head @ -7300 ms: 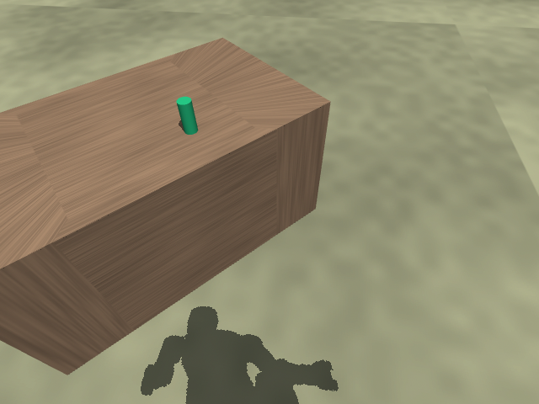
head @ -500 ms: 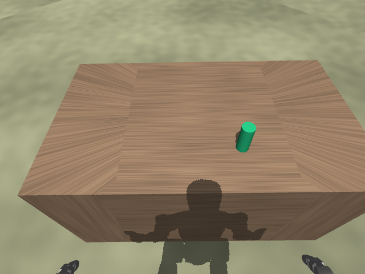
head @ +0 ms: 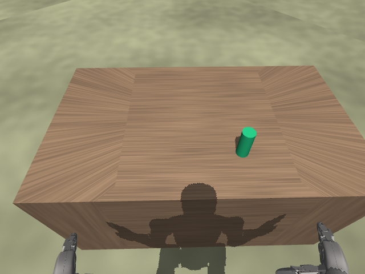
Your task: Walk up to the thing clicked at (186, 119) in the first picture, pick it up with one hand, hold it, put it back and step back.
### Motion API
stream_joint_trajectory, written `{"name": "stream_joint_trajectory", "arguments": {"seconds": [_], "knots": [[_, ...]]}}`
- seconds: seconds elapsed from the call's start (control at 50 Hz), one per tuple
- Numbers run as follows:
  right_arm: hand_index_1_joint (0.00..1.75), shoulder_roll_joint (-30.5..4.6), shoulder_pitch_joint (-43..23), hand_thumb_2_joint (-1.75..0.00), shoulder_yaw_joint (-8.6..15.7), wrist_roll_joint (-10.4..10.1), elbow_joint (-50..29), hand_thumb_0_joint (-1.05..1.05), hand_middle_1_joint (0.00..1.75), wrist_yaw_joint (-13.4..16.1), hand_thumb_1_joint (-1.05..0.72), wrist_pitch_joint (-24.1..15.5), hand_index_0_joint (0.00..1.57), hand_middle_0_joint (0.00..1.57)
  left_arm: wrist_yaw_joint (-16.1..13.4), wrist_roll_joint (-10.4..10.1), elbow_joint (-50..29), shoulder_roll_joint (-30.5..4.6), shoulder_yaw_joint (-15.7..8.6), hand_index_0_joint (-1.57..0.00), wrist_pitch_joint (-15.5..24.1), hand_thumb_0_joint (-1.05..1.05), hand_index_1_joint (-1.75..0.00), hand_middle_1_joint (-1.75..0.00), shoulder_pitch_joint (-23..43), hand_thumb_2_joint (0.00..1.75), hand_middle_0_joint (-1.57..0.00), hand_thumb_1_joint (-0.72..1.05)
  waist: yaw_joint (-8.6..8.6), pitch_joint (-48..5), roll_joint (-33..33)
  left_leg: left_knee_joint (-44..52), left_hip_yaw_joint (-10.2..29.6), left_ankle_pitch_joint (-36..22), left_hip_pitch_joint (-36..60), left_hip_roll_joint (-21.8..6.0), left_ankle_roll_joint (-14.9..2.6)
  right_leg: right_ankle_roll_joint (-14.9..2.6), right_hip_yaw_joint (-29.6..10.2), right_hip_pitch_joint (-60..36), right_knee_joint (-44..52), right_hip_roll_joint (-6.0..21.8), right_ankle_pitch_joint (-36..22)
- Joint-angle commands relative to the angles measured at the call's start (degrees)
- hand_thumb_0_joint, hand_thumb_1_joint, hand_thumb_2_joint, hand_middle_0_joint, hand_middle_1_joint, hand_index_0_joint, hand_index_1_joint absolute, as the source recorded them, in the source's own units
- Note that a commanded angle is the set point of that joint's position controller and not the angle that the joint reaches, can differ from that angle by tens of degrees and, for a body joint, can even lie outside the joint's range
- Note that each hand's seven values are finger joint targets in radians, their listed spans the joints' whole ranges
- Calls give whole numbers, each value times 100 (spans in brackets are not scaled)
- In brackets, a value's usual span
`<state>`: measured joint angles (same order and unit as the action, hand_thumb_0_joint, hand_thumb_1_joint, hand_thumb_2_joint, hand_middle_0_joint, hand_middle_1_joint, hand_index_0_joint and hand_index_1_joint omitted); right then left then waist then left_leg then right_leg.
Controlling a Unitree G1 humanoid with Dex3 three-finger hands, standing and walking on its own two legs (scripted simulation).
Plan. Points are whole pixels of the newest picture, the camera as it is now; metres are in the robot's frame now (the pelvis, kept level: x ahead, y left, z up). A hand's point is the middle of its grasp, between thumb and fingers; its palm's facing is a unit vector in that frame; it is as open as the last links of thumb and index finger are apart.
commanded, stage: rise first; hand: right
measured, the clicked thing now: (245, 142) +0.52 -0.20 -0.12
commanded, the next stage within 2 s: go down in 0.86 s
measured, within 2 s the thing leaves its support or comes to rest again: neither
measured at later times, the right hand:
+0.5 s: hand (305, 247) +0.18 -0.24 -0.05, palm faces +0.24 +0.91 -0.33, open 17.3 cm
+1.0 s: hand (313, 248) +0.17 -0.24 -0.01, palm faces +0.26 +0.91 -0.31, open 17.2 cm
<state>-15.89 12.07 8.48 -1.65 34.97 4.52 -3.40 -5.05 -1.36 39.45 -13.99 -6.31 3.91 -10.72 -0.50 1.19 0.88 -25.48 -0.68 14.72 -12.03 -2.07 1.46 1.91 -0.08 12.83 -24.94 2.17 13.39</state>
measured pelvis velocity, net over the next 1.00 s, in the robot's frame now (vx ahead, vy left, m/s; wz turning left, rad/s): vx -0.01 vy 0.00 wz -0.01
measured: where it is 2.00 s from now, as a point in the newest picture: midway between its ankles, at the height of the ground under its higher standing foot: outside the picture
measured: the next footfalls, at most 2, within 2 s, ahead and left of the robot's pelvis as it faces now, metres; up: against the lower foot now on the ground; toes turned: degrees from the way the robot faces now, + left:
none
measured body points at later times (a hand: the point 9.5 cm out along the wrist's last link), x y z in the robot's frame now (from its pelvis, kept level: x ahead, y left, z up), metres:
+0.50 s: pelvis +0.00 +0.00 +0.00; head +0.01 +0.01 +0.45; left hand +0.16 +0.27 -0.09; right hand +0.17 -0.29 -0.03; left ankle -0.02 +0.13 -0.74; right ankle +0.00 -0.14 -0.74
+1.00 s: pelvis -0.01 +0.00 +0.00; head -0.01 +0.01 +0.45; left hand +0.15 +0.27 -0.09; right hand +0.16 -0.29 +0.01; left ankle -0.02 +0.13 -0.74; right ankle +0.00 -0.14 -0.74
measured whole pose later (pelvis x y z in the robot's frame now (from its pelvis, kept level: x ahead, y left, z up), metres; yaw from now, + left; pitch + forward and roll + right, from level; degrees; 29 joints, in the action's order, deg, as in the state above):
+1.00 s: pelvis -0.01 +0.00 +0.00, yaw +0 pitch -2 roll +0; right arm -14.0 21.0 10.4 -2.3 12.5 2.1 -6.9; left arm -3.5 -0.2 39.3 -13.4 -7.6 4.9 -11.8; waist -1.0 1.5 1.9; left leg -25.1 -1.1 14.2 -8.9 -2.3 1.6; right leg 1.8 -0.4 10.0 -24.9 2.0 12.9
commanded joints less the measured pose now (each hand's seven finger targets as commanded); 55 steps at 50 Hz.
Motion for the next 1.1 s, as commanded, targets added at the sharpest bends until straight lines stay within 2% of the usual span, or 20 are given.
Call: {"name": "stream_joint_trajectory", "arguments": {"seconds": [0.0, 0.08, 0.18, 0.34, 0.52, 0.8, 0.82, 0.84, 0.86, 0.88, 0.9, 0.92, 0.94, 0.96, 0.98, 1.0, 1.02, 1.04, 1.06, 1.08], "knots": [[6, -1136, -288, -6, 479, -12, -1419, 0, 6, 71, 49, -346, 5, 5, -55, -13, -1000, -525, 52, -7, 279, 0, -7, -7, 290, 6, -6, -52, -82, -1040, 40, 285, -211, -1571, 434, 166, -101, -216, 282, -517, 232, -211, -1467], [6, -991, 33, -6, 453, -19, -1567, 0, 6, 28, 50, -322, 5, 5, -11, -3, -1025, -494, 102, -7, 238, 0, -6, -7, 77, 5, -6, -52, -49, -776, 57, 353, -240, -1504, 381, 161, -77, -221, 318, -443, 261, -222, -1391], [6, -990, 202, -6, 533, -44, -1639, 0, 6, 5, 52, -261, 5, 5, -39, 20, -1066, -1118, -438, -6, 205, 0, -6, -7, 155, 6, -6, -54, 39, -646, -121, 372, -276, -1592, 310, 181, -65, -224, 301, -512, 284, -188, -1476], [6, -839, 153, -6, 424, -38, -2365, 0, 6, -24, 52, -374, 5, 5, 7, 8, -1251, -543, -7, -6, 226, 0, -7, -7, 155, 7, -6, -53, -90, -602, -116, 381, -288, -1557, 446, 160, -68, -211, 282, -621, 322, -200, -1483], [6, -987, 345, -6, 589, -46, -2868, 0, 6, -32, 53, -411, 5, 5, 19, 30, -1098, -964, -394, -6, 236, 0, -7, -7, 346, 7, -6, -53, -76, -604, 51, 416, -312, -1402, 476, 192, -106, -186, 270, -582, 401, -167, -1360], [6, -887, 664, -6, 552, -48, -3301, 0, 6, -106, 47, -572, 4, 4, 56, 23, -1064, -720, -297, -8, 289, 0, -5, -7, 145, 0, -6, -49, -113, -303, 53, 541, -296, -1051, 354, 156, -98, -220, 307, -542, 463, -216, -1003], [6, -395, 308, -7, 363, -160, -4032, 0, 6, -205, 47, -657, 5, 5, 130, 144, -1167, -686, -184, -6, 342, 0, -7, -7, 383, 8, -6, -56, 2, -609, 202, 417, -265, -1040, 185, 224, -97, -223, 200, -518, 347, -200, -913], [6, -1293, 658, -7, 968, -35, -2922, 0, 6, -93, 47, -567, 4, 4, 45, 13, -787, -958, -547, -8, 309, 0, -5, -7, 154, 0, -6, -48, -118, -219, 35, 523, -309, -880, 267, 175, -103, -219, 275, -495, 469, -217, -846], [6, -489, 415, -7, 507, -146, -3761, 0, 6, -225, 48, -645, 5, 5, 130, 154, -990, -787, -287, -5, 355, 0, -7, -7, 467, 8, -6, -56, 19, -360, 56, 438, -269, -817, 52, 223, -87, -241, 188, -369, 357, -199, -682], [6, -1220, 476, -6, 921, -35, -2949, 0, 6, -126, 48, -581, 4, 4, 76, 22, -699, -788, -414, -8, 331, 0, -5, -6, 271, 0, -6, -49, -91, -185, -39, 565, -302, -742, 250, 170, -88, -233, 260, -431, 468, -211, -705], [6, -605, 291, -7, 721, -189, -4005, 0, 6, -225, 47, -729, 5, 5, 139, 180, -1000, -824, -332, -6, 376, 0, -7, -7, 555, 8, -6, -57, -32, -572, 210, 427, -231, -760, 118, 191, -92, -234, 189, -381, 313, -229, -618], [6, -1148, 575, -7, 905, -44, -2744, 0, 6, -138, 48, -625, 4, 4, 61, 33, -752, -831, -457, -8, 358, 0, -5, -7, 404, 0, -6, -49, -43, -206, -221, 556, -287, -750, 230, 164, -78, -248, 251, -450, 413, -207, -732], [6, -418, 162, -7, 571, -229, -4047, 0, 6, -271, 47, -788, 5, 5, 138, 185, -1032, -839, -363, -6, 404, 0, -7, -7, 514, 8, -6, -56, 8, -727, -44, 379, -245, -891, 137, 215, -81, -250, 163, -429, 259, -185, -755], [6, -1192, 599, -6, 956, -57, -2701, 0, 6, -147, 48, -653, 4, 4, 50, 33, -704, -910, -494, -8, 381, 0, -5, -6, 437, 0, -6, -48, -96, -252, -126, 505, -284, -819, 260, 174, -89, -227, 249, -421, 416, -206, -788], [6, -439, 152, -7, 625, -232, -4015, 0, 6, -259, 47, -826, 5, 5, 155, 180, -861, -643, -159, -6, 420, 0, -8, -7, 619, 8, -6, -56, -85, -577, 169, 342, -252, -784, 71, 217, -103, -216, 160, -351, 286, -196, -668], [6, -1101, 570, -7, 833, -38, -2810, 0, 6, -168, 47, -730, 4, 4, 76, 39, -656, -652, -299, -8, 398, 0, -5, -6, 448, 0, -6, -49, -100, -268, -47, 472, -281, -771, 228, 166, -102, -219, 246, -433, 389, -213, -767], [6, -281, 68, -7, 499, -239, -4097, 0, 6, -269, 45, -893, 5, 5, 160, 194, -1100, -571, -90, -6, 459, 0, -8, -7, 679, 8, -6, -57, -51, -760, -66, 360, -253, -776, 123, 213, -83, -231, 162, -407, 248, -200, -679], [6, -1143, 487, -6, 885, -44, -2844, 0, 6, -151, 46, -765, 4, 4, 44, 50, -881, -818, -368, -8, 455, 0, -5, -6, 540, 0, -6, -49, -74, -368, -290, 492, -291, -696, 260, 167, -81, -231, 240, -420, 382, -214, -697], [6, -336, 186, -4, 592, -216, -3896, 0, 6, -249, 54, -892, 4, 3, 127, 195, -1235, -772, -240, -5, 489, 0, -6, -6, 628, 3, -5, -53, -12, -766, -163, 382, -255, -724, 124, 211, -71, -233, 169, -432, 264, -203, -631], [6, -639, 278, -4, 837, -176, -3524, 0, 6, -258, 58, -896, 4, 3, 102, 177, -1234, -746, -216, -6, 508, 0, -5, -6, 617, 3, -5, -52, 12, -693, -276, 352, -273, -732, 119, 230, -66, -230, 147, -421, 244, -193, -670]]}}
